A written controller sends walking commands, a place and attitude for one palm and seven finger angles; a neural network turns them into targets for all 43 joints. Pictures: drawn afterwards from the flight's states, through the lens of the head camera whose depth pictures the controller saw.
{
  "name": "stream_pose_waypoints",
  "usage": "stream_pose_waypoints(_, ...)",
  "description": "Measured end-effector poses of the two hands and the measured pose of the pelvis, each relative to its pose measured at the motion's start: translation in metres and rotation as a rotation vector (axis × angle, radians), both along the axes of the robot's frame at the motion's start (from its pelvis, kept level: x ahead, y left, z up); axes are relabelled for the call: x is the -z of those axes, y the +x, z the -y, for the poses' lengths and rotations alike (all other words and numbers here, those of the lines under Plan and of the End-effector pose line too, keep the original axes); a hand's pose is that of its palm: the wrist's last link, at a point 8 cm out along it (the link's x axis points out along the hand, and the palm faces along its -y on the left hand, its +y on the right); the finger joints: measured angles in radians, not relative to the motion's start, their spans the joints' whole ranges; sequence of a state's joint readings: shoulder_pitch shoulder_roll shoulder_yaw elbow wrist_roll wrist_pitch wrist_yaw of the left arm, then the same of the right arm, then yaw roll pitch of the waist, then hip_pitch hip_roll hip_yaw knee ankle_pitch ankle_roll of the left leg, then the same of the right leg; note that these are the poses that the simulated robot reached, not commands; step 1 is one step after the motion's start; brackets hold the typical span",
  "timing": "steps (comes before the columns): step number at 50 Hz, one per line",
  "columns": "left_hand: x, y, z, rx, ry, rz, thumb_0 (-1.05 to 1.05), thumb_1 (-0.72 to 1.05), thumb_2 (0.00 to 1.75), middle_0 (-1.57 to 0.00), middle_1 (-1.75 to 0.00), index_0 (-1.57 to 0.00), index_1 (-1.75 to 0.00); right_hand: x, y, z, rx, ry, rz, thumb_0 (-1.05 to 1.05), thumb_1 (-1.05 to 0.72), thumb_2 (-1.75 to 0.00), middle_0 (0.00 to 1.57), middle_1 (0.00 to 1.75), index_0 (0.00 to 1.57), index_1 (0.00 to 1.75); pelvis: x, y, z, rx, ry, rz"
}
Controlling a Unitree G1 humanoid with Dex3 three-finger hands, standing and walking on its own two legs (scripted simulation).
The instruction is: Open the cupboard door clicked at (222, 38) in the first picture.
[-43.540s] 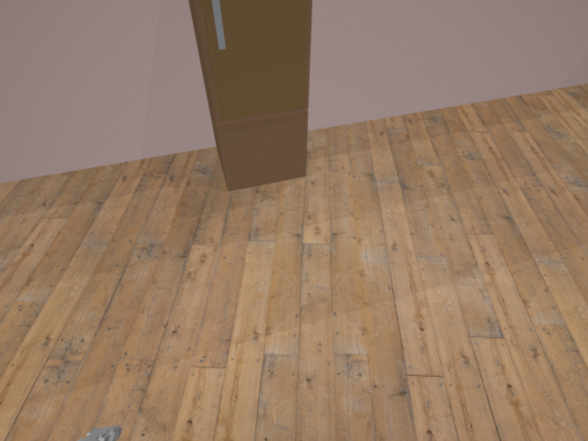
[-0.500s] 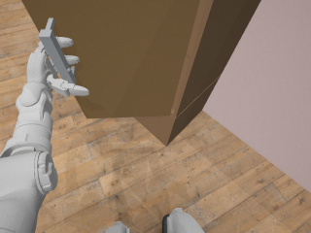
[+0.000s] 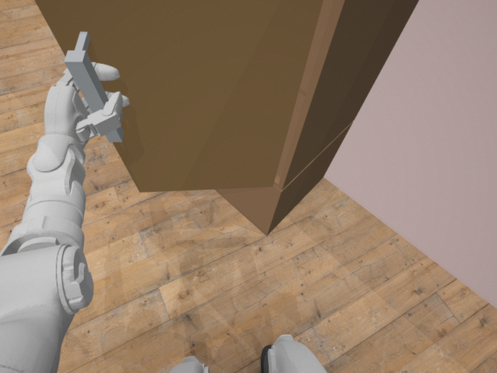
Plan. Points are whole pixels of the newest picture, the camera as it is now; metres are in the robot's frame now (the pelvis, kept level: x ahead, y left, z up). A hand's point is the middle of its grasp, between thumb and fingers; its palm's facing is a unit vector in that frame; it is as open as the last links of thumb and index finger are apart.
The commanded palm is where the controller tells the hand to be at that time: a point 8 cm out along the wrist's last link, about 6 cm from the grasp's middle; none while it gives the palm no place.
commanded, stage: close the thumb around the handle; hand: left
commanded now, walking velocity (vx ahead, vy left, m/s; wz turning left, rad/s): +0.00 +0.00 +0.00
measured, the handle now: (101, 92) +0.54 +0.20 +0.09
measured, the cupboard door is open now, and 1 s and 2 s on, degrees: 48 74 90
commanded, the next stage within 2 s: pull the door open along its arc in 0.10 s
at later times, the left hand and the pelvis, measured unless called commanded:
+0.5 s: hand (114, 126) +0.47 +0.17 +0.09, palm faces -0.01 -1.00 -0.01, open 5.7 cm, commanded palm +0.42 +0.23 +0.10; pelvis +0.01 +0.00 +0.01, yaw -1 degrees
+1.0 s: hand (151, 193) +0.36 +0.11 +0.10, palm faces +0.41 -0.91 +0.02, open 5.9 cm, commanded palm +0.29 +0.15 +0.10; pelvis +0.02 -0.01 +0.02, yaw +2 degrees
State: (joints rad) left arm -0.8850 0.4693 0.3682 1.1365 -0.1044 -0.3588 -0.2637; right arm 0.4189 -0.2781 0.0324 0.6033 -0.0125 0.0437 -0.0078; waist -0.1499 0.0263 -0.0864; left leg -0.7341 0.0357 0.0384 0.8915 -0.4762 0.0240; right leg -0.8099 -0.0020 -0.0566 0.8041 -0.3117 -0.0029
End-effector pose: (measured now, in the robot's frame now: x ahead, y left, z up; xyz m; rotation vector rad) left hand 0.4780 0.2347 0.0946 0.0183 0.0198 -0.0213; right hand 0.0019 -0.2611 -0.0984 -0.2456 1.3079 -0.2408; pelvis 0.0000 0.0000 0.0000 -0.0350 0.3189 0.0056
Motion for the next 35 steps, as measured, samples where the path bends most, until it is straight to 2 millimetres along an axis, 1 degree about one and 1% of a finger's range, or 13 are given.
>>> stream_pose_waypoints(3, 0.000, -0.001, 0.002, 0.004, -0.004, 0.000, 0.01, 0.75, 0.84, -0.39, -1.33, -0.39, -1.34, 0.000, 0.000, -0.001, 0.002, 0.006, -0.003, 0.00, -0.90, -0.90, 0.20, 0.30, 0.20, 0.30, -0.001, 0.001, 0.000, 0.001, 0.000, 0.003)
stream_pose_waypoints(16, 0.000, -0.003, 0.003, -0.013, -0.002, -0.004, 0.01, 0.74, 0.85, -0.38, -1.34, -0.37, -1.35, 0.000, 0.002, 0.001, 0.001, 0.004, 0.011, 0.00, -0.90, -0.90, 0.20, 0.30, 0.20, 0.30, -0.001, -0.001, 0.002, 0.002, 0.003, 0.005)
stream_pose_waypoints(20, 0.000, -0.008, 0.004, -0.014, -0.002, 0.001, 0.01, 0.75, 0.83, -0.38, -1.34, -0.36, -1.35, -0.001, 0.004, 0.001, 0.013, 0.012, 0.024, 0.00, -0.90, -0.90, 0.20, 0.30, 0.20, 0.30, -0.002, 0.001, 0.002, 0.013, 0.005, 0.011)
stream_pose_waypoints(23, 0.000, -0.016, 0.005, -0.011, -0.003, 0.008, 0.01, 0.74, 0.81, -0.38, -1.34, -0.36, -1.35, -0.002, 0.008, 0.001, 0.023, 0.021, 0.043, 0.00, -0.90, -0.90, 0.20, 0.30, 0.20, 0.30, -0.005, 0.004, 0.002, 0.021, 0.007, 0.020)
stream_pose_waypoints(26, 0.001, -0.029, 0.007, -0.006, -0.006, 0.018, 0.01, 0.74, 0.78, -0.38, -1.34, -0.36, -1.35, -0.005, 0.017, 0.001, 0.027, 0.032, 0.073, 0.01, -0.90, -0.90, 0.20, 0.30, 0.20, 0.30, -0.007, 0.007, 0.003, 0.027, 0.009, 0.031)
stream_pose_waypoints(29, 0.001, -0.046, 0.011, 0.005, -0.008, 0.029, 0.01, 0.72, 0.76, -0.38, -1.34, -0.35, -1.35, -0.007, 0.032, 0.000, 0.022, 0.043, 0.117, 0.01, -0.90, -0.90, 0.20, 0.30, 0.20, 0.30, -0.010, 0.011, 0.003, 0.030, 0.012, 0.047)
stream_pose_waypoints(33, 0.002, -0.073, 0.018, 0.021, -0.013, 0.037, 0.01, 0.71, 0.74, -0.38, -1.34, -0.35, -1.35, -0.011, 0.059, -0.002, -0.003, 0.058, 0.196, 0.01, -0.90, -0.90, 0.20, 0.30, 0.20, 0.30, -0.014, 0.013, 0.003, 0.029, 0.014, 0.074)
stream_pose_waypoints(35, 0.002, -0.085, 0.023, -0.024, -0.039, 0.037, 0.01, 0.70, 0.73, -0.38, -1.35, -0.36, -1.35, -0.014, 0.075, -0.003, -0.024, 0.064, 0.241, 0.01, -0.90, -0.90, 0.20, 0.30, 0.20, 0.30, -0.015, 0.014, 0.003, 0.027, 0.014, 0.086)
